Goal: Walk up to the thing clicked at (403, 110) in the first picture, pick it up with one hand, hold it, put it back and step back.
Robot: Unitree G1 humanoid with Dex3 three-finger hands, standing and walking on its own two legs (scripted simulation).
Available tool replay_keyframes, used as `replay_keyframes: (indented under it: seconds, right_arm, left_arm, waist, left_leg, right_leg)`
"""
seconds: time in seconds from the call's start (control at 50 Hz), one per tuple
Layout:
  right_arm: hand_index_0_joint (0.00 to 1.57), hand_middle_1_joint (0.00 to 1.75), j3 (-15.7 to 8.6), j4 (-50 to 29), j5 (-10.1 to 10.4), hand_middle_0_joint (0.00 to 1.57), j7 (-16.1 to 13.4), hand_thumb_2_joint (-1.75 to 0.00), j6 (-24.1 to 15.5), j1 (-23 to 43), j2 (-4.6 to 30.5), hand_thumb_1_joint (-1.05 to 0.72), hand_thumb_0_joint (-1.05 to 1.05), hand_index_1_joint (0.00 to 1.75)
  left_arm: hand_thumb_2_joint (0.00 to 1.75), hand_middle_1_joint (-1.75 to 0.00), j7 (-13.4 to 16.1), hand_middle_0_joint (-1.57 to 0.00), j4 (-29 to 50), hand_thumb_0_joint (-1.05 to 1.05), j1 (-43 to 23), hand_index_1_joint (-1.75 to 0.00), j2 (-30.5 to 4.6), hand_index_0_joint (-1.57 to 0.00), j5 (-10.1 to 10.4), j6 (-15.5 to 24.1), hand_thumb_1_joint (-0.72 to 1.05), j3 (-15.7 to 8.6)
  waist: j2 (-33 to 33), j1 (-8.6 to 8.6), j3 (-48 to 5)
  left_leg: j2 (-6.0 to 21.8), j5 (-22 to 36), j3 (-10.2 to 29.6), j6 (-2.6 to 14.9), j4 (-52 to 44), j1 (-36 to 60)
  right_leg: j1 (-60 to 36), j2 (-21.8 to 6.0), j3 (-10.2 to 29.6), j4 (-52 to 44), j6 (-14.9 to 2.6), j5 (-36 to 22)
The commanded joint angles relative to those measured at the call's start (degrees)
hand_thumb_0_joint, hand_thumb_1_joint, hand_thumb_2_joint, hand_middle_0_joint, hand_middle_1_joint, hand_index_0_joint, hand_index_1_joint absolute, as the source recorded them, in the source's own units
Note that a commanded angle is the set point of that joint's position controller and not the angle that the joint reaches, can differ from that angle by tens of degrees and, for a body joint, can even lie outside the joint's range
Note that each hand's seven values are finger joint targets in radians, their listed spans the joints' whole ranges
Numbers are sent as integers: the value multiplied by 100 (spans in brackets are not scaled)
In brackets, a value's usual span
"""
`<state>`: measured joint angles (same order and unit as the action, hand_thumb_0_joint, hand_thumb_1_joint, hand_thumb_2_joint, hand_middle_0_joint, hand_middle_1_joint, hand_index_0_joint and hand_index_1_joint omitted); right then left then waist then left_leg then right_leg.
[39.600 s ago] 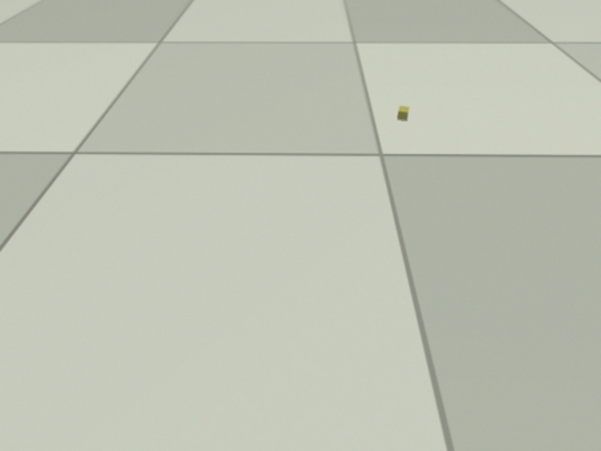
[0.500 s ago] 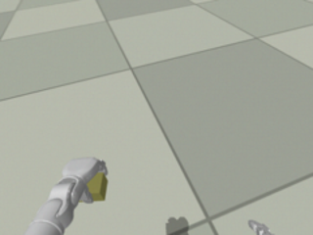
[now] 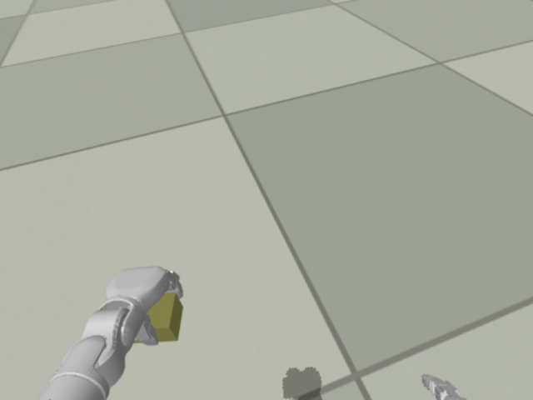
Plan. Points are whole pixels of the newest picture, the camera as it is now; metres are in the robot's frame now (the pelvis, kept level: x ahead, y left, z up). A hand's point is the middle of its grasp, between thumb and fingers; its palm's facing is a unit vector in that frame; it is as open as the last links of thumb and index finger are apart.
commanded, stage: hold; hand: left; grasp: from above
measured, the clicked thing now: (154, 317) +0.31 +0.22 -0.07
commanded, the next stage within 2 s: crouch in 0.14 s
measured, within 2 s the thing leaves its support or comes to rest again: neither
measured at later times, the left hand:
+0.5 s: hand (152, 320) +0.30 +0.22 -0.06, palm faces -0.45 -0.04 -0.89, open 8.9 cm
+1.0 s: hand (181, 336) +0.36 +0.24 -0.29, palm faces -0.40 +0.04 -0.92, open 8.9 cm
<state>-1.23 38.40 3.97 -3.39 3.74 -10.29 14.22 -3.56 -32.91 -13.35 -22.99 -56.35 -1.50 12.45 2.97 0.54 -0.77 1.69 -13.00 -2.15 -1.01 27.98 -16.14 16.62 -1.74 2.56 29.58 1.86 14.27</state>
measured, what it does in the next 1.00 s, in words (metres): lowers itself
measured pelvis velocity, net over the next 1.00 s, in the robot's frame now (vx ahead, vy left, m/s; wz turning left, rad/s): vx -0.05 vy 0.01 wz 0.01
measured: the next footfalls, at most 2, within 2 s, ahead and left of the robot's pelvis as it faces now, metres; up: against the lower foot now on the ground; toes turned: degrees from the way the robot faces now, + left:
none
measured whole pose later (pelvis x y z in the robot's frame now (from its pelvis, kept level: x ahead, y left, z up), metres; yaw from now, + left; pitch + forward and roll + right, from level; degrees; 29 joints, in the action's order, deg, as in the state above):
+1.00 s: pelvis -0.05 +0.01 -0.17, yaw +0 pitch +29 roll -3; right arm -3.8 42.5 -2.2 -1.2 1.1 -14.0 14.3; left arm 20.7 -68.8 -40.0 -25.3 -67.1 2.3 5.2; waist 1.9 -8.0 -10.7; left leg 2.1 -31.2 2.1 -0.4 85.9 -84.1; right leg 81.4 -0.6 1.0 83.8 2.9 31.6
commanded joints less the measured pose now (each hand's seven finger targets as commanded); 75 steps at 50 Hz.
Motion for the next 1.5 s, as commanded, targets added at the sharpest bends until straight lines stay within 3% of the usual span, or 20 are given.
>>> replay_keyframes:
  seconds: [0.0,0.08,0.26,0.36,0.48,0.62,0.66,0.76,0.8,0.84,0.98,1.12,1.2,1.24,1.28,1.32,1.34,1.4,1.44,1.48]
  right_arm:
    - [20,30,-279,-773,12,20,-53,-90,-229,445,735,-90,0,30]
    - [20,30,-270,-819,22,20,-47,-90,-203,446,712,-90,0,30]
    - [20,30,-308,-837,24,20,-38,-90,-113,366,750,-89,0,30]
    - [20,30,-308,-824,5,20,-40,-90,-101,313,729,-89,0,30]
    - [20,30,-352,-644,-118,20,18,-90,-35,152,749,-89,0,30]
    - [20,30,-541,-388,-328,20,174,-90,-53,-317,845,-90,0,30]
    - [20,30,-555,-370,-344,20,204,-90,-75,-438,867,-90,0,30]
    - [20,30,-597,-169,-449,20,203,-90,-214,-683,970,-90,0,30]
    - [20,30,-601,-135,-508,20,182,-90,-291,-703,978,-90,0,30]
    - [20,30,-617,-108,-543,20,164,-90,-358,-790,989,-89,0,30]
    - [20,30,-600,-16,-647,20,135,-90,-493,-862,1047,-89,0,30]
    - [20,30,-520,57,-711,20,254,-89,-645,-923,1081,-89,0,30]
    - [20,30,-468,143,-770,20,369,-89,-723,-1067,1121,-89,0,30]
    - [20,30,-407,172,-798,20,421,-90,-747,-1078,1186,-89,0,30]
    - [20,30,-409,236,-844,20,463,-90,-752,-1103,1229,-89,0,30]
    - [20,30,-381,309,-902,20,537,-90,-771,-1172,1192,-89,0,30]
    - [20,30,-375,324,-921,20,573,-90,-770,-1230,1218,-90,0,30]
    - [20,30,-375,362,-987,20,658,-90,-777,-1217,1262,-90,0,30]
    - [20,30,-387,371,-1009,20,703,-90,-768,-1229,1234,-90,0,30]
    - [20,30,-384,348,-1016,20,760,-90,-764,-1200,1221,-90,0,30]
  left_arm:
    - [42,-44,211,-108,1101,0,-2019,-40,-1278,-112,-12,41,77,-715]
    - [43,-45,210,-108,906,0,-1767,-41,-1053,-112,-29,41,77,-554]
    - [40,-43,273,-106,968,0,-1816,-39,-1234,-109,-58,107,73,-722]
    - [44,-43,476,-110,503,0,-1614,-40,-987,-113,-151,248,78,-602]
    - [46,-43,1073,-114,-440,0,-1930,-41,-886,-117,-382,513,82,-599]
    - [52,-45,2046,-116,-1318,0,-3196,-44,-881,-118,-955,595,81,-580]
    - [51,-47,2215,-114,-1818,0,-3128,-45,-843,-117,-1075,551,80,-574]
    - [53,-48,2473,-113,-2441,0,-4024,-46,-980,-115,-1147,495,79,-618]
    - [51,-50,2595,-111,-2677,0,-4025,-47,-1231,-114,-1144,464,79,-831]
    - [52,-50,2647,-110,-2735,0,-4198,-47,-1085,-113,-1087,419,77,-782]
    - [49,-43,2641,-106,-2746,0,-4934,-41,-1670,-108,-1045,303,69,-1141]
    - [42,-40,2487,-103,-3367,0,-4980,-37,-1710,-106,-947,484,68,-1200]
    - [47,-44,2497,-105,-2883,0,-5453,-41,-2106,-108,-1035,783,71,-1399]
    - [47,-43,2544,-107,-3302,0,-5314,-40,-2148,-110,-1158,836,72,-1447]
    - [45,-40,2654,-105,-3132,0,-5469,-38,-2589,-108,-1320,934,68,-1675]
    - [44,-41,2722,-105,-2978,0,-5667,-38,-2489,-109,-1375,972,70,-1666]
    - [47,-41,2775,-107,-2917,0,-5815,-39,-2694,-109,-1435,990,70,-1773]
    - [49,-41,2818,-105,-3308,0,-5677,-39,-2569,-106,-1498,955,66,-1746]
    - [48,-42,2849,-104,-3095,0,-5936,-39,-2847,-107,-1499,962,68,-1884]
    - [52,-43,2803,-108,-3389,0,-5788,-41,-2632,-110,-1442,915,72,-1769]
  waist:
    - [-176,43,-1483]
    - [-320,12,-1330]
    - [-284,24,-1413]
    - [-480,-52,-1107]
    - [-640,-228,-1044]
    - [-173,-464,-2133]
    - [-315,-471,-2357]
    - [-15,-707,-2946]
    - [189,-640,-3154]
    - [203,-710,-3523]
    - [662,-819,-4259]
    - [306,-1112,-3957]
    - [527,-1170,-4500]
    - [755,-1202,-4438]
    - [1069,-1085,-4858]
    - [1249,-1137,-5077]
    - [1277,-1159,-5086]
    - [1321,-1237,-4910]
    - [1362,-1188,-4981]
    - [1206,-1255,-4790]
  left_leg:
    - [-220,1175,-67,156,-271,864]
    - [-237,1072,-86,181,-278,815]
    - [-235,1292,-102,183,-268,903]
    - [-242,991,-84,190,-217,649]
    - [-258,759,-42,175,403,-52]
    - [-229,396,1,85,2222,-1545]
    - [-238,235,0,130,2673,-2154]
    - [-155,-100,161,142,3635,-3135]
    - [-163,-408,215,120,3951,-3626]
    - [-128,-579,281,137,4270,-3906]
    - [-69,-1122,501,99,5078,-4722]
    - [-123,-2192,588,196,5955,-6199]
    - [-144,-1916,559,206,6521,-6387]
    - [-118,-1751,656,147,6689,-6335]
    - [-139,-1466,550,143,6954,-6247]
    - [-129,-1020,492,157,7269,-6144]
    - [-127,-998,487,157,7346,-6160]
    - [-120,-1045,460,163,7584,-6417]
    - [-121,-1070,379,184,7762,-6623]
    - [-115,-1212,361,210,7892,-6932]
  right_leg:
    - [-329,340,-202,-436,-199,-1042]
    - [-291,322,-200,-502,-189,-972]
    - [-395,318,-207,-492,-197,-1187]
    - [-68,312,-226,-483,-189,-897]
    - [592,281,-256,57,-186,-724]
    - [2284,294,-234,1703,-249,-453]
    - [2613,276,-227,2068,-233,-315]
    - [3935,336,-384,3128,-291,81]
    - [4370,312,-423,3535,-321,335]
    - [4735,308,-449,3876,-334,469]
    - [5914,301,-562,4992,-398,966]
    - [6968,292,-629,5699,-390,1818]
    - [7282,278,-670,6188,-390,1590]
    - [7724,237,-712,6510,-403,1503]
    - [7702,267,-713,6719,-416,1290]
    - [7830,271,-732,6932,-407,959]
    - [7896,281,-746,6985,-409,954]
    - [8094,282,-789,7158,-393,976]
    - [8051,311,-790,7264,-392,925]
    - [8047,323,-802,7326,-372,991]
